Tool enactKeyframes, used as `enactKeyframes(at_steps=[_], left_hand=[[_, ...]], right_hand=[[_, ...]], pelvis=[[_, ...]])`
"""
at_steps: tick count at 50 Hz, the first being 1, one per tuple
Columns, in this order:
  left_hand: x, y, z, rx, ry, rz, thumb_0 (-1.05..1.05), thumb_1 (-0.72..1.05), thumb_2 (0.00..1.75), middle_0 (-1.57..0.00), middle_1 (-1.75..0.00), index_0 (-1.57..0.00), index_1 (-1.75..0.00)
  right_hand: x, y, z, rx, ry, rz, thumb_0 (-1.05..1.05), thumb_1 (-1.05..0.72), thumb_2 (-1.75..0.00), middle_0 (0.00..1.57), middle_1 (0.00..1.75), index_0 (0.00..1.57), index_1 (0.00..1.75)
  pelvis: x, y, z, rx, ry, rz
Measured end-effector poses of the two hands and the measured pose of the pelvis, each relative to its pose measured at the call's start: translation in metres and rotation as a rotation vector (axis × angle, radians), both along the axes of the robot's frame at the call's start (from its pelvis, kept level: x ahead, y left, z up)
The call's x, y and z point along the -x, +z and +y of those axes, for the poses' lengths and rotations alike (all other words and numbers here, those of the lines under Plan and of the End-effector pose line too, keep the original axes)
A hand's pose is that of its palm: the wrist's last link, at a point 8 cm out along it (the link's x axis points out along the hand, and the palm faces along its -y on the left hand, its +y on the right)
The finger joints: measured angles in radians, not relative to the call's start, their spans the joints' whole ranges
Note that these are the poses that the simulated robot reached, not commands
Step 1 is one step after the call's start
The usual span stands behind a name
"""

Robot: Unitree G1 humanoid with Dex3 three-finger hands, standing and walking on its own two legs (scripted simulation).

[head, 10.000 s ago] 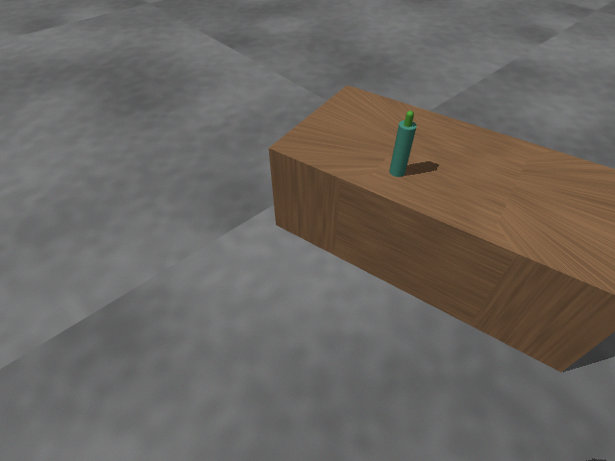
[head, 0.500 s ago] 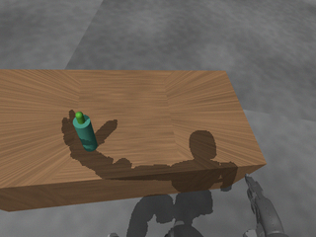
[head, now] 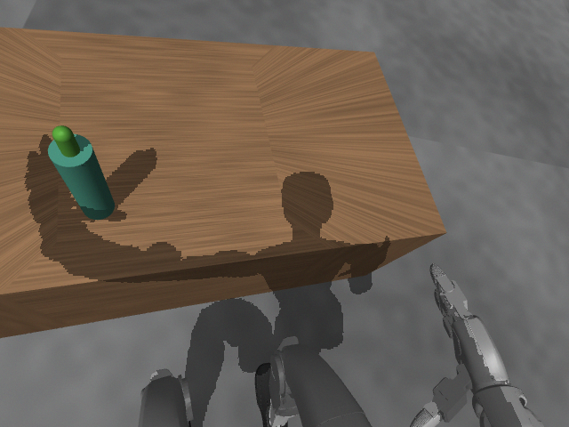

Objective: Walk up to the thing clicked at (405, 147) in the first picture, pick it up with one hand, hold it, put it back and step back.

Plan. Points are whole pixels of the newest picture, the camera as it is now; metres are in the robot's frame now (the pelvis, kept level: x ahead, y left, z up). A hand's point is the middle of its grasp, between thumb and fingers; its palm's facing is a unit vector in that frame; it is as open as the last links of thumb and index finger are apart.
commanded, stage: approach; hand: left
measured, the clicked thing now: (83, 175) +0.53 +0.20 -0.12
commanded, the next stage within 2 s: close in in 0.10 s
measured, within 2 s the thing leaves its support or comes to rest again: neither
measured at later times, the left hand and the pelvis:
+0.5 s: hand (69, 199) +0.51 +0.23 -0.14, palm faces +0.15 -0.99 +0.04, open 17.5 cm; pelvis -0.03 -0.01 -0.10, yaw -2 degrees
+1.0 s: hand (98, 200) +0.51 +0.19 -0.16, palm faces +0.17 -0.99 +0.03, open 17.5 cm; pelvis -0.02 +0.00 -0.09, yaw -2 degrees
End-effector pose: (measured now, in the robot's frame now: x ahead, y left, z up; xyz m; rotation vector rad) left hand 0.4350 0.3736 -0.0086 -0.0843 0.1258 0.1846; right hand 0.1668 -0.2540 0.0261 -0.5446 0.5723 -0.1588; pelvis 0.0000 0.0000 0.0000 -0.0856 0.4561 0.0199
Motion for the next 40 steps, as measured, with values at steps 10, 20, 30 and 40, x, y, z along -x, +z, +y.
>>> enactKeyframes(at_steps=[10, 20, 30, 40], left_hand=[[-0.025, -0.09, -0.043, -0.013, -0.027, -0.013, -0.01, -0.58, 0.04, -0.07, -0.04, -0.05, -0.05], [-0.04, -0.136, -0.084, -0.029, -0.044, -0.05, -0.01, -0.56, 0.02, -0.07, -0.05, -0.06, -0.04], [-0.044, -0.131, -0.105, -0.054, -0.035, -0.056, -0.01, -0.53, 0.01, -0.07, -0.05, -0.07, -0.04], [-0.043, -0.138, -0.118, -0.053, -0.021, -0.031, -0.01, -0.54, 0.0, -0.08, -0.06, -0.09, -0.03]], right_hand=[[0.018, -0.022, -0.002, 0.103, 0.018, 0.03, -0.01, 0.52, -0.06, 0.06, 0.05, 0.06, 0.05], [0.028, -0.035, 0.004, 0.133, 0.035, -0.027, -0.01, 0.52, -0.06, 0.06, 0.05, 0.06, 0.05], [0.041, -0.025, -0.004, 0.157, -0.004, -0.04, -0.01, 0.52, -0.05, 0.06, 0.05, 0.06, 0.05], [0.031, -0.013, -0.001, 0.171, 0.012, -0.063, -0.01, 0.53, -0.05, 0.06, 0.05, 0.06, 0.05]], pelvis=[[0.014, -0.049, -0.003, 0.022, -0.007, 0.092], [0.027, -0.089, -0.003, 0.024, -0.019, 0.132], [0.032, -0.096, -0.005, 0.02, -0.015, 0.128], [0.029, -0.093, -0.001, 0.017, -0.014, 0.133]])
